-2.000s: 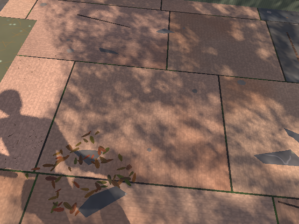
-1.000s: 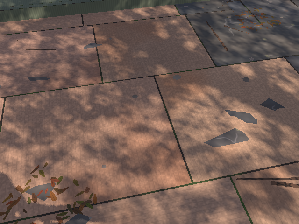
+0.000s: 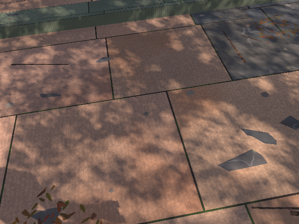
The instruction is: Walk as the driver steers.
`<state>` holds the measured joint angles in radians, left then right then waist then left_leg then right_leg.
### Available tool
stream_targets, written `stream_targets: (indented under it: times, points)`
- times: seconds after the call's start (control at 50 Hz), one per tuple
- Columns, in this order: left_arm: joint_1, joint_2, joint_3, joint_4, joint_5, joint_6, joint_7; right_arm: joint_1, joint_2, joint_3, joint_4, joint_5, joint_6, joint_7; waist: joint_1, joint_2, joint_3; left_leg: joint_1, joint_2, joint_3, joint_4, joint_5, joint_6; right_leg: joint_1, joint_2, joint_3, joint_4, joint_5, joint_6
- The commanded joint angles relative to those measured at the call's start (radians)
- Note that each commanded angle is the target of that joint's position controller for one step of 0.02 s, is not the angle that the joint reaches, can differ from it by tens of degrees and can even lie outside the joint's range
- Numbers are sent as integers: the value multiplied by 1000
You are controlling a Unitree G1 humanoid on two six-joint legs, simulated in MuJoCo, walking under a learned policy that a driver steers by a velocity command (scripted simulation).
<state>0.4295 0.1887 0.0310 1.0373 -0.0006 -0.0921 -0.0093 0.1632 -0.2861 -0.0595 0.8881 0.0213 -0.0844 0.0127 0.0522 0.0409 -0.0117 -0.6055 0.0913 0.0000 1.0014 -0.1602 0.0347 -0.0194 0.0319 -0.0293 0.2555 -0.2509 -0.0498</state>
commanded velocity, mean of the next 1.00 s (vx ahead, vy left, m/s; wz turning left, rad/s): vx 0.48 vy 0.00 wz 0.23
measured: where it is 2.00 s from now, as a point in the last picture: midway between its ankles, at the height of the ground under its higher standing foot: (116, 132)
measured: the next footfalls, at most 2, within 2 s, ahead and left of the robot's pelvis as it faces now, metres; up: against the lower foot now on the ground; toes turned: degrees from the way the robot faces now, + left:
left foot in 0.26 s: +0.34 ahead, +0.14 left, +0.00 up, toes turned +2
right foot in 0.78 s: +0.63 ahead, -0.08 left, +0.00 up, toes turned +10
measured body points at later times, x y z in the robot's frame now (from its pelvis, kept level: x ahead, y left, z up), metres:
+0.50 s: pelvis +0.28 +0.06 +0.00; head +0.30 +0.07 +0.45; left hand +0.40 +0.33 -0.13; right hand +0.32 -0.21 -0.14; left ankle +0.30 +0.14 -0.75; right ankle +0.34 -0.11 -0.67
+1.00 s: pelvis +0.56 +0.02 +0.00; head +0.59 +0.02 +0.45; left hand +0.56 +0.30 -0.12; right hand +0.74 -0.23 -0.12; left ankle +0.55 +0.18 -0.66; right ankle +0.59 -0.09 -0.75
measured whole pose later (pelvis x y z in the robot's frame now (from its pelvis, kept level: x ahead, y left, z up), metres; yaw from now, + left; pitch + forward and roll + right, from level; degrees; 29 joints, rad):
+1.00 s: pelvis +0.56 +0.02 +0.00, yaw +16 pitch +1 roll -2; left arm 0.23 0.25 0.06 0.89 0.01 -0.11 -0.01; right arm 0.24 -0.31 -0.08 0.82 0.03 -0.04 -0.01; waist 0.02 0.05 0.02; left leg -0.62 0.09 -0.05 1.12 -0.26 0.02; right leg -0.17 0.01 -0.12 0.33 -0.17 -0.03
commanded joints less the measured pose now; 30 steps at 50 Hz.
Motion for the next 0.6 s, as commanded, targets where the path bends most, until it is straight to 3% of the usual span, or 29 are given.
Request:
stream_targets:
  times: [0.02,0.1,0.16,0.2,0.22,0.24,0.26,0.28,0.3,0.32,0.34,0.36,0.4,0.44,0.52,0.6]
  points:
    - [16,159,20,-40,3,-1,19,-152,-10,7,-97,-5,-7,6,7,-108,122,-162,9,16,-176,118,-33,4,-219,154,-149,298,-125]
    - [68,181,23,-25,-6,-1,29,-281,-4,19,-142,5,-9,19,35,-126,154,-51,-35,46,-391,232,-29,-27,-227,107,-186,268,-125]
    - [72,187,31,-13,-18,5,30,-319,-25,18,-167,9,-14,35,13,-126,166,-44,-38,22,-466,212,10,69,-274,96,-151,338,-114]
    - [48,207,40,-19,-14,14,31,-273,-58,5,-163,7,-19,41,-32,-139,115,39,-64,32,-484,152,42,135,-292,82,-62,559,-94]
    - [35,222,46,-24,-9,21,31,-205,-84,-8,-147,6,-19,38,-72,-162,54,140,-96,54,-471,116,61,154,-290,74,27,753,-84]
    - [19,220,46,-29,-2,32,31,-53,-120,-31,-102,8,-15,32,-150,-167,-41,329,-131,80,-471,101,88,129,-257,45,206,898,-64]
    - [12,203,38,-45,6,36,30,131,-162,-50,-53,7,-9,21,-227,-148,-155,623,-66,8,-442,100,129,-42,-218,29,448,795,-35]
    - [139,76,3,-60,5,21,15,273,-254,-73,-21,-22,-5,16,-185,90,-340,1048,211,-453,-485,-121,292,-461,-57,3,872,337,31]
    - [134,62,-6,-40,-10,-9,8,275,-194,-51,-9,-16,-2,19,-181,189,-421,1070,303,-791,-701,-262,329,-594,32,147,1070,-289,28]
    - [23,161,23,-81,-41,-30,4,180,-137,-32,-14,-7,-8,21,-167,143,-237,925,261,-673,-735,-298,266,-694,-34,172,1148,-256,5]
    - [-62,188,27,-110,-52,-40,8,83,-103,-21,-35,-9,-13,20,-136,64,-116,745,231,-521,-759,-220,232,-693,-89,135,1120,-164,-11]
    - [-102,183,32,-118,-40,-39,18,16,-78,-13,-41,-18,-20,25,-99,-9,-42,581,194,-404,-791,-101,214,-648,-134,115,1053,-84,-11]
    - [-59,143,37,-109,-21,-11,26,-28,-42,-3,-34,-32,-32,33,-33,26,-15,420,129,-271,-843,-4,194,-524,-183,123,966,-15,-9]
    - [-67,121,36,-122,-11,5,31,3,-54,-3,-13,-23,-35,32,-18,26,15,352,107,-229,-881,36,217,-519,-191,103,898,-3,7]
    - [-257,144,42,-204,8,1,35,94,-111,-16,10,-17,-27,-2,-54,-6,74,377,95,-207,-912,68,224,-647,-184,96,623,194,63]
    - [-417,123,29,-248,-3,-14,17,175,-135,-22,23,-4,-13,-21,-105,2,74,387,57,-161,-878,96,180,-560,-114,66,354,365,84]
